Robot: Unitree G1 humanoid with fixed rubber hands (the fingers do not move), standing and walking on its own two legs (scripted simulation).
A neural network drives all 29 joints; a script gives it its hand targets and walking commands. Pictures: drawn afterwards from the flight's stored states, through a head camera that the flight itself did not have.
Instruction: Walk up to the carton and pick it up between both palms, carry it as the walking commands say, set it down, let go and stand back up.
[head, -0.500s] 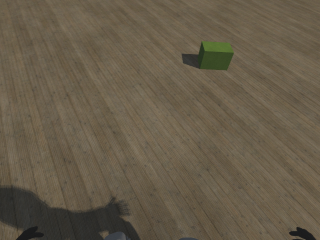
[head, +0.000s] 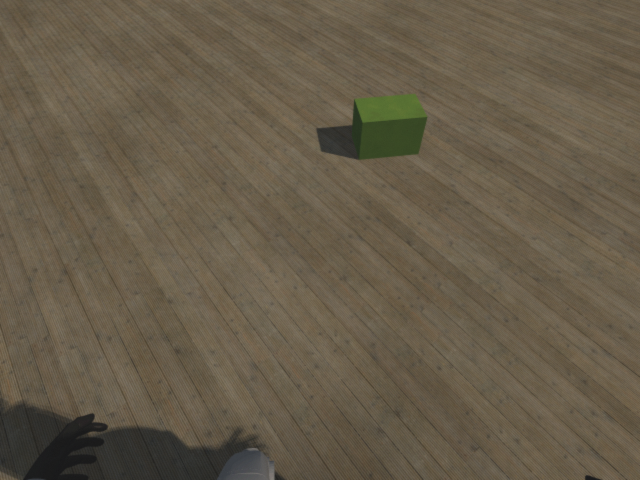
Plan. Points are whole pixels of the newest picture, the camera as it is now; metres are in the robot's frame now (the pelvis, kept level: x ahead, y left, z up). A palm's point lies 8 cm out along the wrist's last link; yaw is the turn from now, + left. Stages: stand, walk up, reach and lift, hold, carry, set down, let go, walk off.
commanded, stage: walk up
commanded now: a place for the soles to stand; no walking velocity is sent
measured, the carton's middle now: (386, 127) +1.68 -0.24 -0.67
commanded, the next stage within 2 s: none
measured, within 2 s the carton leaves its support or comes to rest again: neither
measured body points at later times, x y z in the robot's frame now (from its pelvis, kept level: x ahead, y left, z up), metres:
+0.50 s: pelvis +0.28 -0.04 +0.00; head +0.29 -0.04 +0.45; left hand +0.48 +0.27 -0.07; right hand +0.30 -0.42 -0.07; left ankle +0.24 +0.11 -0.74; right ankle +0.43 -0.20 -0.71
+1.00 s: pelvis +0.54 -0.12 -0.02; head +0.56 -0.10 +0.43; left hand +0.59 +0.23 -0.12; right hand +0.69 -0.46 -0.08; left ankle +0.65 -0.01 -0.74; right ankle +0.45 -0.21 -0.71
